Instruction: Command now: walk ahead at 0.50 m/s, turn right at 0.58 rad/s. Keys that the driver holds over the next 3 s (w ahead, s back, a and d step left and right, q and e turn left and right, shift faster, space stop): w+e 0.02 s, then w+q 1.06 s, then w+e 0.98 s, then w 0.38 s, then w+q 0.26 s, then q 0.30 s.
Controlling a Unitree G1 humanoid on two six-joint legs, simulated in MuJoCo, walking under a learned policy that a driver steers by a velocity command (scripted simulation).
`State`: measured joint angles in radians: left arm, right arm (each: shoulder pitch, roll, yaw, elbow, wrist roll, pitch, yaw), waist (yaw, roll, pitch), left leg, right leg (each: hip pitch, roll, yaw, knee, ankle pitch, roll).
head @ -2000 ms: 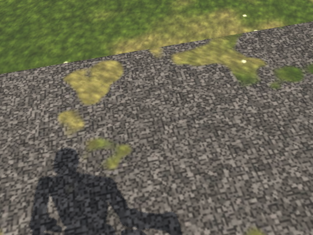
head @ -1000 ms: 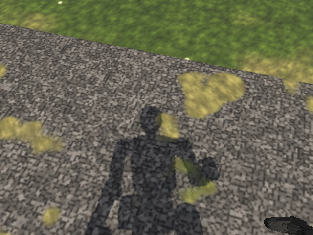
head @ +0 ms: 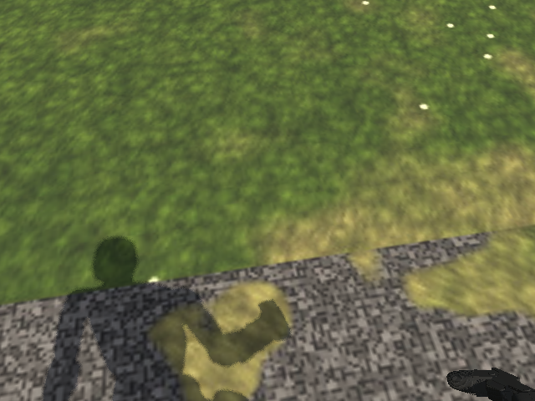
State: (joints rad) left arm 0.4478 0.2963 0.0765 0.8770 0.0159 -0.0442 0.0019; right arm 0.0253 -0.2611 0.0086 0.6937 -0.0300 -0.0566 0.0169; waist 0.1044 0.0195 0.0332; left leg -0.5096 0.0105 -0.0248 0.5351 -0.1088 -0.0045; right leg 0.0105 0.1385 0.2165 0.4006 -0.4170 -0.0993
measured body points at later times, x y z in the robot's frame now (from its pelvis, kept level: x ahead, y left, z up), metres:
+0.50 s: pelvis +0.25 -0.01 +0.00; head +0.27 -0.02 +0.45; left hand +0.45 +0.23 -0.07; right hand +0.23 -0.28 -0.14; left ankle +0.14 +0.11 -0.71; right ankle +0.32 -0.10 -0.73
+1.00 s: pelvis +0.48 +0.08 -0.01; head +0.52 +0.10 +0.43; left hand +0.36 +0.31 -0.15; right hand +0.77 -0.06 -0.10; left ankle +0.55 +0.16 -0.73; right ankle +0.34 -0.10 -0.69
